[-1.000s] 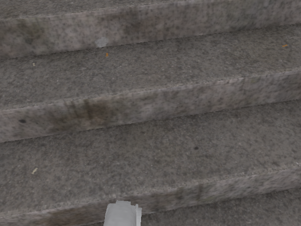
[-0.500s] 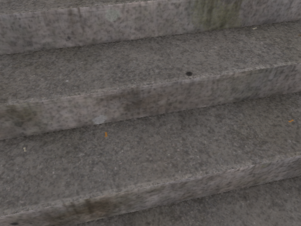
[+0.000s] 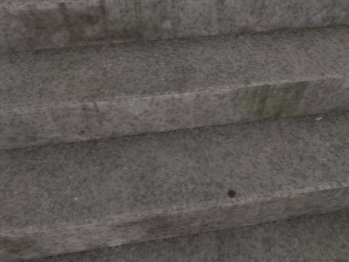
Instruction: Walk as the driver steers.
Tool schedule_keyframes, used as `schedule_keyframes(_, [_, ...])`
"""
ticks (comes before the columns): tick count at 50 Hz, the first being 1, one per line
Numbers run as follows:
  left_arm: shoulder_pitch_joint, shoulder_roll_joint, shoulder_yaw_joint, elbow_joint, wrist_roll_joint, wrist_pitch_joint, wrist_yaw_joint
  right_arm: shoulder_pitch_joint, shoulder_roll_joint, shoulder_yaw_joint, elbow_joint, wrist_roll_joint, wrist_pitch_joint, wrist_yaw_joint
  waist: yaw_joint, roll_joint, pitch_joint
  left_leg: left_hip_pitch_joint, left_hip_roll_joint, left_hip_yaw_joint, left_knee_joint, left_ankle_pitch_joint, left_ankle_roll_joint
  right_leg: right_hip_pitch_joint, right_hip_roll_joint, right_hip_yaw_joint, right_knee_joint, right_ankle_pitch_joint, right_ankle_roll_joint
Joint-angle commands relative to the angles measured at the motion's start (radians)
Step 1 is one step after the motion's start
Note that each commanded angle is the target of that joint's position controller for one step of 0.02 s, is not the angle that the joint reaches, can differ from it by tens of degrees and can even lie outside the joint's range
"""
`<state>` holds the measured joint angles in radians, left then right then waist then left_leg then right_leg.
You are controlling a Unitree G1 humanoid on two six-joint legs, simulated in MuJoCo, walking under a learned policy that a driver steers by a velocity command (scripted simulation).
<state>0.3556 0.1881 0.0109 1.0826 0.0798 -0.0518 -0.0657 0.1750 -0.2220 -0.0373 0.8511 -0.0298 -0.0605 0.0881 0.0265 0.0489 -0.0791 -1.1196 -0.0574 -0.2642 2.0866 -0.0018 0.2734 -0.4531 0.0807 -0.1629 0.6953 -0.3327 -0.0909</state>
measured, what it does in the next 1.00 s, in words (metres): climbs: left foot 0.17 m higher, then right foot 0.17 m higher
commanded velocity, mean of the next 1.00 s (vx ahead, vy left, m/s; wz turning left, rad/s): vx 0.45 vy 0.00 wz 0.08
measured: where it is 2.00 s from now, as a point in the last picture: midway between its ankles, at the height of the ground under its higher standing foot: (178, 104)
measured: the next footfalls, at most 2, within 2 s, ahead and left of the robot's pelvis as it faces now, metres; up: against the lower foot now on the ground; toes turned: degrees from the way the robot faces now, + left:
left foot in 0.26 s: +0.34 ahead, +0.14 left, +0.17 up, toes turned +3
right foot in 0.80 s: +0.68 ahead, -0.09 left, +0.34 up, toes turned -5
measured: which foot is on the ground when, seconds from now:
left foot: up 0.00-0.24, down 0.26-0.84, up 0.86-1.00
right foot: down 0.00-0.28, up 0.30-0.78, down 0.80-1.00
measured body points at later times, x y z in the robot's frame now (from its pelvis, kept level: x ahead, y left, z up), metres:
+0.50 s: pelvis +0.30 +0.05 +0.16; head +0.30 +0.06 +0.61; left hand +0.47 +0.28 +0.06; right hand +0.26 -0.18 +0.01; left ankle +0.30 +0.13 -0.54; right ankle +0.31 -0.12 -0.29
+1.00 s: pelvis +0.58 -0.01 +0.33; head +0.61 +0.00 +0.78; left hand +0.64 +0.23 +0.18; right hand +0.67 -0.25 +0.18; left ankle +0.50 +0.15 -0.17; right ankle +0.64 -0.08 -0.37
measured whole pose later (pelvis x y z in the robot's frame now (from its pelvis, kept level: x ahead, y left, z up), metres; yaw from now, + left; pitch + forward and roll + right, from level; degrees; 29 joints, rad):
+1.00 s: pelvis +0.58 -0.01 +0.33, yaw +6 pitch +7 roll -3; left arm 0.17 0.19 -0.01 1.01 0.05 -0.07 -0.04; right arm 0.23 -0.24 -0.07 1.02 -0.02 -0.08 0.06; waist 0.02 0.06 -0.09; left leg -0.86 -0.02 -0.21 1.87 -0.09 0.17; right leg -0.59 0.00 -0.23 0.81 -0.34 -0.08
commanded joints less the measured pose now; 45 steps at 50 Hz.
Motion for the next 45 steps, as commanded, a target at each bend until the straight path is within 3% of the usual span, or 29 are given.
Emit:
schedule_keyframes(1, [-0.102,-0.12,-0.053,-0.047,0.044,-0.053,0.007,0.017,0.088,0.058,-0.066,0.009,0.02,0.004,-0.116,-0.08,0.018,-0.195,0.07,0.149,0.209,-0.142,0.016,-0.024,-0.208,0.211,-0.398,0.177,-0.126])
schedule_keyframes(5, [0.186,-0.028,-0.056,0.029,0.074,-0.045,-0.012,-0.276,0.039,0.086,-0.182,0.001,0.026,-0.018,0.003,-0.112,0.02,-0.306,0.158,0.264,-0.116,-0.011,-0.014,0.119,-0.192,0.213,-0.446,0.104,-0.102])
schedule_keyframes(6, [0.145,0.009,-0.024,0.044,-0.103,-0.085,0.045,-0.348,0.188,0.111,-0.267,0.0,0.016,-0.086,-0.033,-0.059,0.19,-0.229,0.128,0.374,-0.14,-0.211,-0.137,0.055,-0.209,0.235,-0.535,0.089,-0.066])
schedule_keyframes(7, [0.182,0.035,-0.017,0.03,-0.129,-0.098,0.085,-0.347,0.144,0.115,-0.276,0.012,0.018,-0.101,-0.013,-0.047,0.177,-0.088,0.168,0.403,-0.328,-0.251,-0.178,0.037,-0.232,0.267,-0.65,0.171,-0.083])
schedule_keyframes(8, [0.203,0.083,0.001,0.035,-0.12,-0.091,0.114,-0.335,0.129,0.11,-0.294,0.014,0.029,-0.111,-0.005,-0.123,0.144,0.024,0.187,0.394,-0.44,-0.31,-0.186,0.131,-0.246,0.249,-0.707,0.283,-0.106])
schedule_keyframes(9, [0.084,0.039,-0.05,-0.02,0.0,-0.064,-0.016,-0.458,0.037,0.104,-0.298,-0.01,0.08,-0.041,-0.041,-0.24,-0.041,0.173,0.126,0.354,-0.578,-0.397,-0.121,0.056,-0.287,0.197,-0.657,0.476,-0.145])
schedule_keyframes(10, [0.137,0.09,0.021,-0.022,-0.098,-0.069,0.081,-0.223,0.146,0.102,-0.242,0.01,0.062,-0.089,-0.05,-0.135,0.011,0.307,0.118,0.491,-0.627,-0.433,-0.115,0.249,-0.268,0.104,-0.639,0.817,-0.123])
schedule_keyframes(11, [0.096,0.159,-0.016,-0.041,-0.004,-0.069,-0.042,-0.386,0.039,0.102,-0.299,-0.007,0.09,-0.003,-0.098,-0.329,-0.068,0.359,0.024,0.424,-0.643,-0.421,-0.135,0.145,-0.361,0.194,-0.567,1.326,-0.223])
schedule_keyframes(13, [0.033,0.253,0.042,-0.08,-0.031,-0.086,-0.073,-0.207,-0.039,0.063,-0.229,-0.01,0.072,0.002,-0.134,-0.273,-0.114,0.351,-0.038,0.482,-1.002,-0.379,-0.145,0.537,-0.374,0.13,-0.343,1.778,-0.238])
schedule_keyframes(14, [0.106,0.18,0.054,-0.079,-0.089,-0.094,0.031,0.126,0.003,0.035,-0.123,0.006,0.03,-0.069,-0.202,-0.212,-0.271,0.708,-0.009,0.33,-0.993,-0.557,-0.086,0.51,-0.296,0.086,-0.012,1.721,-0.087])
schedule_keyframes(15, [0.152,0.108,0.046,-0.115,-0.132,-0.096,0.053,0.276,-0.084,0.008,-0.053,0.006,0.012,-0.119,-0.203,0.014,-0.349,0.968,0.193,-0.128,-1.177,-0.667,0.008,0.116,-0.179,0.098,0.319,1.394,-0.019])
schedule_keyframes(16, [0.064,0.08,0.056,-0.159,-0.088,-0.097,0.025,0.296,-0.162,-0.028,-0.024,0.009,0.029,-0.137,-0.229,0.26,-0.28,0.991,0.289,-0.582,-1.64,-0.73,0.099,-0.115,0.002,0.153,0.703,0.271,-0.009])
schedule_keyframes(17, [-0.026,0.012,0.053,-0.24,-0.04,-0.088,0.011,0.149,-0.166,-0.04,-0.012,0.003,0.023,-0.134,-0.133,0.196,-0.163,0.914,0.309,-0.611,-1.705,-0.748,0.063,-0.317,-0.029,0.283,1.05,0.167,-0.015])
schedule_keyframes(18, [-0.106,-0.042,0.035,-0.315,-0.027,-0.085,0.01,0.105,-0.116,-0.038,0.009,-0.002,0.004,-0.12,-0.098,0.064,-0.057,0.822,0.311,-0.486,-1.681,-0.739,0.017,-0.426,-0.058,0.278,1.14,0.213,-0.035])
schedule_keyframes(19, [-0.13,-0.04,0.012,-0.214,-0.063,-0.046,-0.004,0.232,0.014,0.006,0.085,-0.042,-0.003,-0.067,-0.177,0.106,0.088,0.731,0.295,-0.371,-1.603,-0.536,0.032,-0.613,-0.007,0.5,1.253,0.351,-0.13])
schedule_keyframes(21, [-0.136,-0.069,-0.012,-0.257,-0.051,-0.035,-0.012,0.147,0.117,0.034,0.155,-0.049,0.006,-0.032,-0.038,-0.06,0.023,0.735,0.296,-0.226,-1.609,-0.229,-0.014,-0.71,-0.006,0.494,1.348,0.341,-0.223])
schedule_keyframes(26, [-0.219,-0.008,-0.025,-0.302,-0.05,0.003,-0.019,0.052,0.094,0.05,0.185,-0.102,-0.031,-0.023,0.07,-0.036,0.013,0.623,0.165,0.203,-1.746,-0.153,-0.096,-0.796,-0.096,0.263,1.305,0.368,-0.195])
schedule_keyframes(31, [-0.506,-0.054,-0.084,-0.395,-0.061,0.018,-0.009,0.439,0.107,0.08,0.341,-0.138,-0.025,-0.047,-0.064,-0.015,0.073,1.031,0.269,0.094,-1.806,-0.177,-0.058,-1.25,-0.166,0.232,1.43,0.139,-0.221])
schedule_keyframes(32, [-0.587,-0.166,-0.091,-0.516,-0.067,0.006,0.057,0.36,0.0,0.045,0.267,0.055,-0.075,-0.093,-0.014,-0.042,0.241,0.791,0.249,0.108,-1.96,-0.324,-0.111,-1.021,-0.159,0.098,1.267,-0.019,-0.047])
schedule_keyframes(34, [-0.604,-0.092,-0.087,-0.555,-0.072,0.016,0.071,0.403,-0.012,0.039,0.265,0.082,-0.089,-0.15,-0.04,-0.07,0.224,0.766,0.28,0.11,-2.154,-0.189,-0.079,-0.766,-0.217,0.04,0.994,0.019,0.004])
schedule_keyframes(36, [-0.526,-0.097,-0.084,-0.542,-0.094,0.041,0.066,0.386,-0.008,0.031,0.256,0.078,-0.077,-0.161,-0.041,0.027,0.143,0.872,0.255,0.237,-2.166,0.194,-0.067,-0.47,-0.185,-0.021,0.708,-0.051,-0.032])
schedule_keyframes(37, [-0.731,-0.116,-0.103,-0.578,-0.017,0.095,-0.018,0.469,0.013,0.067,0.305,-0.039,-0.075,-0.014,0.003,0.238,-0.107,0.878,0.318,0.241,-1.982,0.745,-0.025,-0.374,-0.093,-0.006,0.785,-0.087,-0.066])
schedule_keyframes(38, [-0.641,-0.057,-0.082,-0.56,-0.026,0.108,-0.044,0.414,-0.069,0.034,0.274,-0.035,-0.084,0.035,0.052,0.212,-0.087,1.033,0.333,0.273,-1.874,1.228,-0.003,-0.389,-0.058,-0.033,0.712,-0.06,-0.066])
schedule_keyframes(40, [-0.476,0.019,-0.057,-0.473,-0.032,0.078,-0.014,0.381,-0.181,-0.023,0.234,-0.001,-0.087,0.036,0.077,0.191,-0.171,1.246,0.331,0.279,-1.705,1.503,-0.033,-0.214,-0.002,-0.03,0.321,-0.03,-0.076])
schedule_keyframes(41, [-0.27,0.026,-0.055,-0.388,-0.022,0.065,0.008,0.441,-0.114,-0.024,0.25,-0.043,-0.081,0.034,0.089,0.086,-0.325,0.945,0.272,0.224,-1.461,1.315,-0.093,0.227,-0.08,0.172,0.321,0.363,-0.153])
schedule_keyframes(42, [-0.034,0.079,-0.043,-0.309,-0.033,0.068,0.017,0.486,-0.016,0.006,0.217,-0.079,-0.075,0.048,0.152,-0.225,-0.514,0.574,0.138,0.142,-1.213,0.575,-0.129,0.637,-0.294,0.648,0.07,0.435,-0.288])
schedule_keyframes(43, [0.164,0.159,0.004,-0.23,0.012,0.07,0.019,0.402,-0.027,-0.031,0.249,-0.008,-0.041,0.061,0.221,-0.303,-0.459,0.47,-0.01,0.031,-0.635,-0.038,-0.178,0.514,-0.429,1.012,-0.221,0.383,-0.359])
schedule_keyframes(44, [0.111,0.197,0.03,-0.178,0.01,0.009,0.037,0.325,-0.008,-0.047,0.219,0.024,-0.04,0.04,0.167,-0.174,-0.266,0.303,-0.015,-0.098,-0.34,-0.007,-0.171,0.368,-0.443,0.945,-0.255,0.22,-0.277])
schedule_keyframes(45, [-0.027,0.177,0.029,-0.156,-0.024,-0.025,0.042,0.275,0.015,-0.048,0.203,0.029,-0.052,0.007,0.096,-0.177,-0.165,0.253,0.009,-0.057,-0.218,-0.041,-0.186,0.235,-0.423,0.766,-0.215,0.284,-0.247])
Keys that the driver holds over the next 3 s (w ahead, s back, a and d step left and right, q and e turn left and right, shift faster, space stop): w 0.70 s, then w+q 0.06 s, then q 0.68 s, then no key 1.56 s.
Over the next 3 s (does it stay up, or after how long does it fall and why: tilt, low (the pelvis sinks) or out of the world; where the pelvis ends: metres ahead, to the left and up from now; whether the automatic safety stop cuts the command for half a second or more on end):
stays up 0.68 0.03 0.36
